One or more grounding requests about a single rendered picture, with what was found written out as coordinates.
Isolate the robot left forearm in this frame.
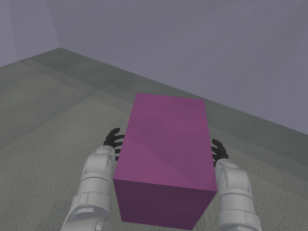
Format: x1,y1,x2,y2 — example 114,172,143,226
61,145,116,231

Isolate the carton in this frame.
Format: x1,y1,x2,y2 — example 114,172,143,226
113,92,218,230

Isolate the right robot hand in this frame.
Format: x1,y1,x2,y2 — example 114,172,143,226
211,139,228,167

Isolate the left robot hand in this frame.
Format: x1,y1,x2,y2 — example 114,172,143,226
103,127,125,161

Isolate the robot right forearm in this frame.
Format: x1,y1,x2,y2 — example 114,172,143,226
215,158,263,231

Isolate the left robot upper arm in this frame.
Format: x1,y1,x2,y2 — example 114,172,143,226
61,217,113,231

